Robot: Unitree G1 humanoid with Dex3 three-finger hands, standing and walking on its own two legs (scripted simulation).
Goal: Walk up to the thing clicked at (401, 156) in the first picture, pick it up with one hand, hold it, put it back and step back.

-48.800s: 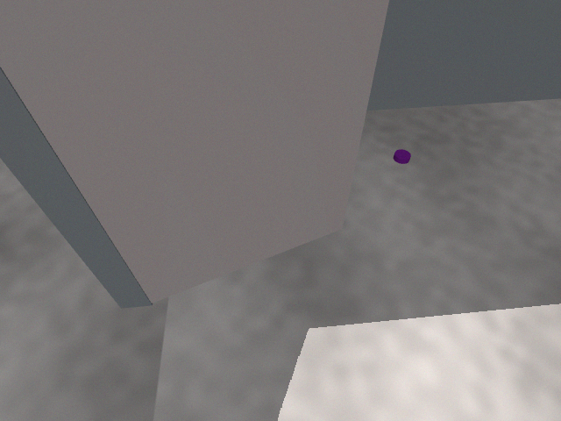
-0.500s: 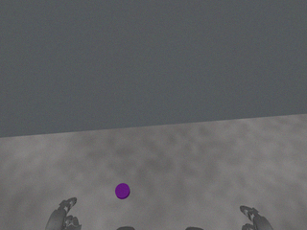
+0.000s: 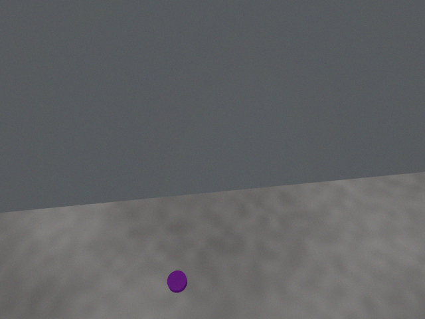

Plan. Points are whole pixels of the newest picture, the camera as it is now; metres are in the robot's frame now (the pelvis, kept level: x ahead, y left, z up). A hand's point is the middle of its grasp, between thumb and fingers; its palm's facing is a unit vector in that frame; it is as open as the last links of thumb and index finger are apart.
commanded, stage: stand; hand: left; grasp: from above
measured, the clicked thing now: (177, 281) +0.44 +0.20 -0.76
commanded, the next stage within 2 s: step back in 1.82 s
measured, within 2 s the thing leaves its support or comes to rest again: neither
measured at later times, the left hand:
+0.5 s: hand out of the picture +0.04 +0.23 -0.16, palm faces +0.01 -0.94 -0.33, open 7.4 cm
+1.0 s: hand out of the picture +0.08 +0.19 -0.16, palm faces +0.00 -0.97 -0.25, open 7.4 cm
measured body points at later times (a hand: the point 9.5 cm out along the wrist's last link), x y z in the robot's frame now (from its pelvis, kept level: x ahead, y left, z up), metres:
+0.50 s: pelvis +0.00 -0.02 +0.01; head +0.00 -0.02 +0.45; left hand +0.04 +0.28 -0.13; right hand +0.04 -0.31 -0.14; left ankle +0.02 +0.12 -0.74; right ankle +0.02 -0.15 -0.74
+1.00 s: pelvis +0.03 -0.01 +0.01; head +0.02 -0.02 +0.46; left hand +0.08 +0.24 -0.14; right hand +0.07 -0.27 -0.15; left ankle +0.02 +0.12 -0.74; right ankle +0.02 -0.15 -0.74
